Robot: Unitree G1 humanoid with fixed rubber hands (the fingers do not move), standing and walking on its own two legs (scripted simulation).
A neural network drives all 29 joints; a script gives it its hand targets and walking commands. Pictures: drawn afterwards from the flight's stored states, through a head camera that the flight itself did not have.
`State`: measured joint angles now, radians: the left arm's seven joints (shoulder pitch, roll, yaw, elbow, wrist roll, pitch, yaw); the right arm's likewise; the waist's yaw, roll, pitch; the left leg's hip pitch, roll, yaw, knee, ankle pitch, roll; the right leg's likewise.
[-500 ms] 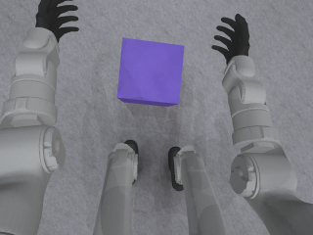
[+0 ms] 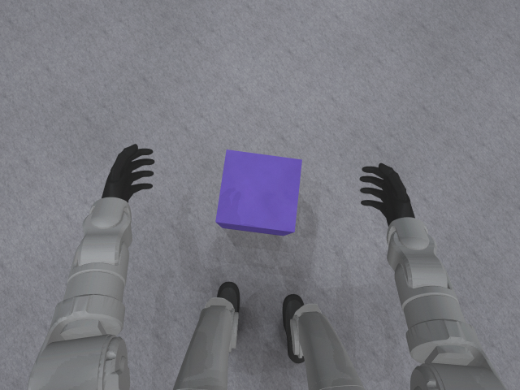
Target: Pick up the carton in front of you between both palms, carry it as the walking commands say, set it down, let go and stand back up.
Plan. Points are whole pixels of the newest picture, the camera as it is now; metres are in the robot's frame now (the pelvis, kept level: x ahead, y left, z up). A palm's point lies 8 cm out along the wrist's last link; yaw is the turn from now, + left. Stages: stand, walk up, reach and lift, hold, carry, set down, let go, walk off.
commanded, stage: let go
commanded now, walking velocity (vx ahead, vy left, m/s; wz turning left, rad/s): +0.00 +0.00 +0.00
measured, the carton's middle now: (258, 197) +0.46 +0.00 -0.58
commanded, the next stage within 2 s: stand in 0.98 s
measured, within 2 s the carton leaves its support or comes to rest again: neither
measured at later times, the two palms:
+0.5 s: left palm (89, 308) +0.24 +0.21 -0.01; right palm (499, 325) +0.22 -0.25 +0.00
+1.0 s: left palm (79, 343) +0.20 +0.22 +0.00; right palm (508, 334) +0.21 -0.26 +0.01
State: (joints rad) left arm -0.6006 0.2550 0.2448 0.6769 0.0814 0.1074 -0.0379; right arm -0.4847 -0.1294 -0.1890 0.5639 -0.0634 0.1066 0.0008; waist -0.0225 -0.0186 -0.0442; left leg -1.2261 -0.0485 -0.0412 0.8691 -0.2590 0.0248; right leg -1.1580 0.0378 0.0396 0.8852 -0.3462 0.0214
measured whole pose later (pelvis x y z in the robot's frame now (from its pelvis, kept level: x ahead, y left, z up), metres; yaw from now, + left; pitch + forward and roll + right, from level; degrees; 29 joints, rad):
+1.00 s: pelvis +0.05 -0.02 +0.07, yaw +0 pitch -5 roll +1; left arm 0.24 0.23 0.04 0.45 0.00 0.10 -0.05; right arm 0.20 -0.21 -0.02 0.40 -0.02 0.19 0.03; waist 0.00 -0.03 0.10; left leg -0.12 -0.03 -0.03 0.47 -0.25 0.01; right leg -0.07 0.03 0.07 0.49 -0.33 -0.02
